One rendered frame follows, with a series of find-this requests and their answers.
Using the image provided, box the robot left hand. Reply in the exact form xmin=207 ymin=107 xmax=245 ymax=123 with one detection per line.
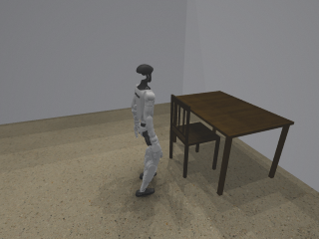
xmin=134 ymin=124 xmax=142 ymax=138

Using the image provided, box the chair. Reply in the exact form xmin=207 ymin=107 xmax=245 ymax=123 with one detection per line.
xmin=169 ymin=95 xmax=220 ymax=178

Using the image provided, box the right robot forearm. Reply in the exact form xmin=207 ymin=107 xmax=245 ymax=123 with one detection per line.
xmin=145 ymin=117 xmax=158 ymax=144

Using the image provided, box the robot left upper arm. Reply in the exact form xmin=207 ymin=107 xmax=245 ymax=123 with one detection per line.
xmin=131 ymin=84 xmax=139 ymax=110

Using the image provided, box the robot left shin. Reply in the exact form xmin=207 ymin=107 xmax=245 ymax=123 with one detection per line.
xmin=144 ymin=148 xmax=152 ymax=172

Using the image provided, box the robot head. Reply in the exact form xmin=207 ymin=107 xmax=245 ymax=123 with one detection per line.
xmin=136 ymin=64 xmax=154 ymax=91

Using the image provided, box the robot right upper arm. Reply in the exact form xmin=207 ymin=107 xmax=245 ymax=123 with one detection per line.
xmin=143 ymin=91 xmax=156 ymax=122

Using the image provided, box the robot right hand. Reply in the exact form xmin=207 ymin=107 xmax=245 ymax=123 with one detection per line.
xmin=152 ymin=143 xmax=163 ymax=160

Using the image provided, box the table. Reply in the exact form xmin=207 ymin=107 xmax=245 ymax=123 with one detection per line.
xmin=172 ymin=91 xmax=294 ymax=196

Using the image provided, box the left robot forearm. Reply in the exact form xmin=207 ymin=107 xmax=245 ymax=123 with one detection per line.
xmin=132 ymin=108 xmax=140 ymax=125

